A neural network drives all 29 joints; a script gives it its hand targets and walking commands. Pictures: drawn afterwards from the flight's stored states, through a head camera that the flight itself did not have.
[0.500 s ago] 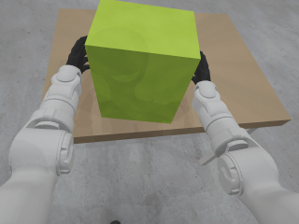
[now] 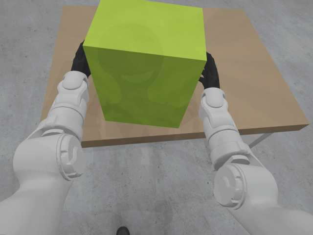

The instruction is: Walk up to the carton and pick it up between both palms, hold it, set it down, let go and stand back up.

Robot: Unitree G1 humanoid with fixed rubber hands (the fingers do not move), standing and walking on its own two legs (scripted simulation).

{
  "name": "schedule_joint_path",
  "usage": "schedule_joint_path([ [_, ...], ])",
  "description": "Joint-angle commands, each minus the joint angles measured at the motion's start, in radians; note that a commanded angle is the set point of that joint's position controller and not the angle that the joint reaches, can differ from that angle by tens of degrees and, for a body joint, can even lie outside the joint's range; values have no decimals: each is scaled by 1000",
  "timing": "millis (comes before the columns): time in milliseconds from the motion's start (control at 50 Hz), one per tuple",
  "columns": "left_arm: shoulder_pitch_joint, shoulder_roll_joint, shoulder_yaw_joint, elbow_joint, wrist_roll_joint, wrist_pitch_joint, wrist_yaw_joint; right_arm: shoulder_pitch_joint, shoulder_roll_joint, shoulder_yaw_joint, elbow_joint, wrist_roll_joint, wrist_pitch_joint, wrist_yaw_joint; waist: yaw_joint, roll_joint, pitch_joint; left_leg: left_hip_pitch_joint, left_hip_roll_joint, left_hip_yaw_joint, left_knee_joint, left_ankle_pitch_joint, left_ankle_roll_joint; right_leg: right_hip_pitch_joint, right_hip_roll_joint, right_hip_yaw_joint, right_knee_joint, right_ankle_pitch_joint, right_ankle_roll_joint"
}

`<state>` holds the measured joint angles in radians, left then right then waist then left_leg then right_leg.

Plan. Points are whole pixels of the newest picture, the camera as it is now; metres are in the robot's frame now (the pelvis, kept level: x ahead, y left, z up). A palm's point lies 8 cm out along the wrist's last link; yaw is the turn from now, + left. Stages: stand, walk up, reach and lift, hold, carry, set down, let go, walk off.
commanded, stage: reach and lift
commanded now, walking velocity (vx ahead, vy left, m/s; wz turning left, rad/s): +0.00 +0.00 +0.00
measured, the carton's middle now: (146, 72) +0.51 -0.02 +0.08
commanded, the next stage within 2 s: none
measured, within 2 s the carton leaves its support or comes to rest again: leaves its support in 1.06 s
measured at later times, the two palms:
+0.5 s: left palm (81, 71) +0.52 +0.14 +0.09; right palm (209, 85) +0.45 -0.17 +0.09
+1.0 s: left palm (81, 73) +0.51 +0.14 +0.09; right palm (209, 89) +0.43 -0.16 +0.09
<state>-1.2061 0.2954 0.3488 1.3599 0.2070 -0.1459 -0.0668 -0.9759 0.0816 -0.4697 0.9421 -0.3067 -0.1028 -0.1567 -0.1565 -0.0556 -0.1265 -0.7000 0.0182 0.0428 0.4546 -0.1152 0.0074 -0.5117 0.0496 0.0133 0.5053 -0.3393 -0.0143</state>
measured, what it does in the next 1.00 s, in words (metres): stands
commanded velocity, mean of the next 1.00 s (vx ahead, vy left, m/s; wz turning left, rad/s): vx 0.00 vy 0.00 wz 0.00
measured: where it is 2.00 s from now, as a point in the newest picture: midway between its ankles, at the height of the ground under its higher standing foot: outside the picture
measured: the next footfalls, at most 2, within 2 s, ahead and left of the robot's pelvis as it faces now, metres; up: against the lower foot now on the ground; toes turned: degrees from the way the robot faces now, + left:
none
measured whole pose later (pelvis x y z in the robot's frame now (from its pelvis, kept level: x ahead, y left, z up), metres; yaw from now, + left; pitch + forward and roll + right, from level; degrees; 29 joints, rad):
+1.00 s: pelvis +0.00 +0.00 +0.00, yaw +0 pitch +21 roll +0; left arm -1.19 0.29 0.36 1.41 0.21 -0.22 -0.05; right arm -0.93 0.12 -0.51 0.97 -0.32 -0.24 -0.21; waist -0.14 -0.06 -0.14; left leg -0.70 0.02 0.04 0.45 -0.11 0.00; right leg -0.51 0.05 0.00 0.51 -0.34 -0.01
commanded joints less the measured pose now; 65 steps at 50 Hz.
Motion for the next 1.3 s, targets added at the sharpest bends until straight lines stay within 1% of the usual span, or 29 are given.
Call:
schedule_joint_path([
  [0, -493, -656, -29, 37, 50, -10, -178, -488, 615, 168, -35, -160, -59, 162, 84, 234, -789, 1103, 66, -23, 91, 633, 16, -302, -99, -59, -46, 875, 170],
  [60, -470, -654, -23, 57, 58, -12, -180, -492, 619, 178, -54, -142, -69, 160, 102, 219, -874, 1024, 51, 7, 97, 562, 13, -163, -106, -30, -53, 892, 148],
  [80, -486, -654, -41, 46, 50, -8, -183, -489, 623, 179, -39, -144, -66, 162, 82, 226, -842, 1027, 58, -8, 91, 576, 6, -168, -108, -46, -35, 966, 157],
  [120, -473, -683, -41, 44, 49, -5, -178, -510, 615, 161, -3, -151, -73, 163, 77, 271, -787, 1144, 81, -40, 108, 673, 12, -365, -97, -65, -45, 833, 162],
  [140, -465, -668, -36, 31, 46, -6, -181, -495, 615, 168, -20, -143, -68, 159, 85, 239, -808, 1103, 68, -16, 117, 654, 12, -268, -95, -47, -77, 789, 141],
  [160, -459, -636, -13, 21, 74, -5, -182, -473, 625, 180, -3, -128, -57, 160, 108, 223, -815, 1062, 57, 0, 113, 617, 9, -154, -98, -39, -60, 871, 138],
  [180, -447, -644, -34, 18, 60, -2, -182, -466, 615, 177, 10, -127, -60, 158, 83, 224, -804, 1048, 58, -4, 94, 586, 7, -159, -107, -45, -52, 942, 148],
  [220, -442, -630, -3, 69, 68, -2, -183, -506, 629, 190, -28, -117, -60, 160, 114, 205, -801, 972, 52, 9, 80, 514, 21, -102, -115, -25, -45, 953, 149],
  [260, -430, -634, -9, 72, 66, 0, -177, -502, 616, 181, 16, -126, -59, 161, 107, 230, -807, 1006, 60, -5, 84, 552, 14, -162, -115, -46, -24, 984, 161],
  [540, -419, -603, -12, 53, 59, -5, -170, -503, 631, 182, -9, -133, -64, 144, 115, 248, -820, 1069, 66, -20, 104, 604, 9, -190, -113, -51, -48, 906, 158],
  [580, -423, -609, 1, 82, 64, 1, -174, -506, 651, 178, 3, -128, -49, 143, 102, 209, -803, 1017, 59, -27, 104, 583, 16, -146, -119, -33, -51, 948, 154],
  [700, -468, -622, -34, 2, 63, -37, -153, -499, 671, 176, 2, -142, -103, 137, 117, 252, -905, 1140, 70, -50, 125, 747, 1, -267, -100, -55, -80, 814, 135],
  [740, -434, -617, -51, 5, 65, -57, -145, -503, 662, 205, -29, -150, -137, 132, 123, 245, -928, 1136, 60, -50, 142, 776, -7, -219, -100, -63, -43, 945, 145],
  [760, -447, -619, -49, 14, 72, -56, -142, -505, 643, 160, -1, -163, -137, 128, 95, 243, -904, 1148, 63, -53, 130, 772, -3, -249, -91, -67, -72, 853, 138],
  [780, -434, -616, -41, 22, 70, -66, -142, -503, 665, 187, -18, -159, -144, 132, 118, 221, -943, 1113, 60, -57, 134, 778, -9, -197, -101, -54, -59, 960, 133],
  [860, -489, -632, -84, -14, 49, -98, -130, -540, 628, 165, 10, -180, -207, 129, 123, 270, -970, 1193, 78, -70, 170, 926, -26, -329, -87, -66, -120, 805, 98],
  [880, -473, -612, -79, -8, 64, -101, -128, -537, 616, 169, -4, -166, -209, 124, 109, 236, -947, 1108, 62, -49, 163, 856, -27, -211, -85, -51, -124, 884, 86],
  [900, -452, -624, -69, -6, 80, -114, -127, -525, 632, 189, -3, -179, -217, 124, 107, 218, -951, 1099, 48, -55, 136, 807, -11, -182, -101, -62, -72, 981, 122],
  [940, -472, -625, -75, -2, 71, -129, -123, -561, 601, 175, 39, -173, -234, 125, 107, 251, -920, 1173, 64, -72, 135, 854, -19, -275, -92, -82, -76, 892, 132],
  [960, -482, -618, -70, -12, 69, -140, -118, -564, 595, 178, 66, -177, -250, 130, 142, 270, -951, 1198, 79, -69, 141, 888, -21, -315, -93, -70, -122, 804, 101],
  [980, -478, -596, -75, -13, 71, -152, -113, -542, 596, 190, 47, -172, -259, 133, 148, 237, -965, 1120, 70, -50, 147, 872, -22, -224, -84, -52, -137, 829, 75],
  [1000, -466, -606, -68, 26, 83, -155, -114, -550, 598, 189, 41, -183, -266, 127, 125, 223, -948, 1117, 63, -56, 131, 822, -18, -215, -95, -60, -106, 900, 102],
  [1020, -471, -607, -76, 8, 79, -171, -112, -558, 590, 204, 33, -183, -279, 130, 140, 230, -988, 1102, 61, -55, 132, 818, -20, -207, -101, -57, -100, 947, 106],
  [1060, -497, -615, -98, -12, 73, -183, -108, -556, 577, 183, 101, -190, -294, 120, 109, 257, -944, 1146, 65, -68, 131, 852, -28, -256, -97, -70, -99, 918, 115],
  [1100, -487, -593, -108, -8, 64, -201, -102, -556, 550, 189, 94, -177, -318, 131, 136, 235, -973, 1081, 73, -41, 135, 842, -37, -197, -81, -56, -152, 849, 64],
  [1140, -463, -609, -106, 18, 79, -217, -103, -555, 564, 225, 108, -164, -331, 134, 140, 228, -964, 1053, 56, -40, 112, 785, -24, -168, -87, -62, -101, 933, 101],
  [1160, -489, -617, -111, 17, 75, -226, -102, -558, 552, 205, 125, -172, -337, 131, 112, 221, -948, 1072, 60, -41, 103, 780, -26, -190, -85, -72, -102, 901, 109],
  [1220, -490, -621, -131, 38, 69, -245, -95, -582, 545, 199, 168, -189, -365, 136, 129, 262, -982, 1102, 72, -44, 107, 802, -38, -275, -80, -82, -117, 833, 99],
  [1280, -504, -621, -132, 46, 65, -258, -95, -594, 532, 207, 181, -175, -377, 137, 122, 229, -926, 1048, 62, -42, 80, 744, -27, -218, -74, -80, -100, 857, 111],
])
